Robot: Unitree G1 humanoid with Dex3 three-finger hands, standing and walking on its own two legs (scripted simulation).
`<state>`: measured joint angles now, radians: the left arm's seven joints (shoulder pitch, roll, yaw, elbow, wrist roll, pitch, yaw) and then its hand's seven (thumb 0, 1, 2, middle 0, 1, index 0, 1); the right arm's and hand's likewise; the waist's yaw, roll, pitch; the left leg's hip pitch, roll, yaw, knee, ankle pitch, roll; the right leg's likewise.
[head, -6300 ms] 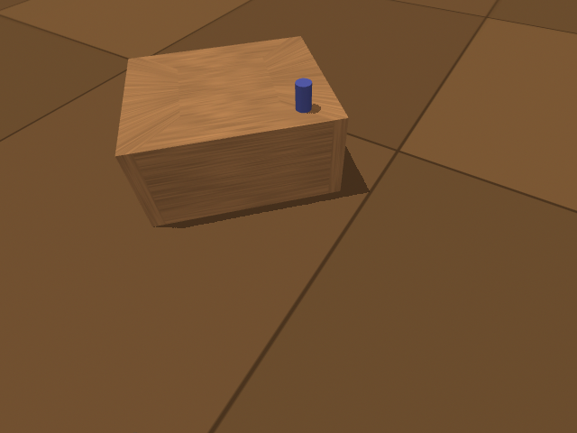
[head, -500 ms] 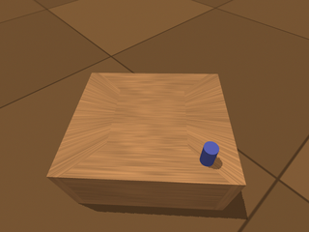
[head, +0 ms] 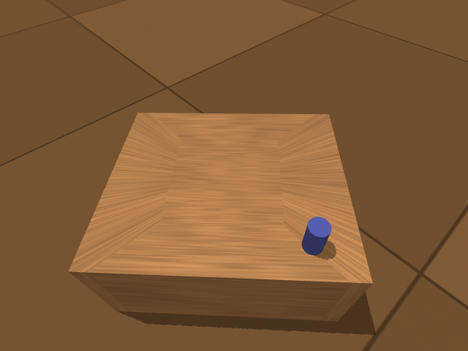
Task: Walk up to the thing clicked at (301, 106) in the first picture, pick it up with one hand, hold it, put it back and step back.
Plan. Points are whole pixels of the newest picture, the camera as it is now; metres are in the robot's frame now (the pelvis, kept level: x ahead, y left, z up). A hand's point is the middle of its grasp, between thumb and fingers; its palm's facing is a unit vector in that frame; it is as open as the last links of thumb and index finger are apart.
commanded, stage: stand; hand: right
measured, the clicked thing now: (315, 236) +0.48 -0.18 -0.30
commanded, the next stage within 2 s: go down in 0.88 s
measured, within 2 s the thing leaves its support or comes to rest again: neither
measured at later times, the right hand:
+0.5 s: hand out of the picture +0.08 -0.25 -0.16, palm faces -0.02 +0.94 -0.33, open 7.4 cm
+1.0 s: hand out of the picture +0.08 -0.25 -0.16, palm faces -0.02 +0.94 -0.34, open 7.4 cm
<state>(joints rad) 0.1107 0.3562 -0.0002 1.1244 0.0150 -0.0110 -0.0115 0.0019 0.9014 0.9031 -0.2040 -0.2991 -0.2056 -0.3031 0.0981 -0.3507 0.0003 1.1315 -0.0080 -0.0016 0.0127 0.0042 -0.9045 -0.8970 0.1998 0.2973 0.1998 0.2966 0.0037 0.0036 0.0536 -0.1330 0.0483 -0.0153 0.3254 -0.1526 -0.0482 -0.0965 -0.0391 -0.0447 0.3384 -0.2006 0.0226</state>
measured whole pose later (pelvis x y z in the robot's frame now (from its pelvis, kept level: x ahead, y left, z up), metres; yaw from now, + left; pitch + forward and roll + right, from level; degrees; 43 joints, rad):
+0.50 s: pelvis +0.00 +0.00 +0.00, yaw +0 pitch -2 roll +0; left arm 0.12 0.36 0.00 1.12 0.02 -0.01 -0.01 0.00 0.90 0.90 -0.20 -0.30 -0.21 -0.30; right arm 0.11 -0.35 0.00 1.13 -0.01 0.00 0.01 0.00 -0.90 -0.90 0.20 0.30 0.20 0.30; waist 0.00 0.00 0.06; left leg -0.13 0.05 -0.01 0.33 -0.16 -0.05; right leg -0.09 -0.04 -0.04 0.33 -0.20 0.02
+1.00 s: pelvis +0.01 +0.00 +0.00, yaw +0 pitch -2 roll +0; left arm 0.12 0.36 0.00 1.12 0.02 -0.01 -0.01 0.00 0.90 0.90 -0.20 -0.30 -0.20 -0.30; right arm 0.11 -0.35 0.00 1.13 -0.01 0.00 0.01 0.00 -0.90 -0.89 0.20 0.30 0.20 0.29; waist 0.00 0.00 0.06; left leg -0.12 0.05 -0.01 0.32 -0.16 -0.05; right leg -0.09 -0.04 -0.04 0.33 -0.21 0.03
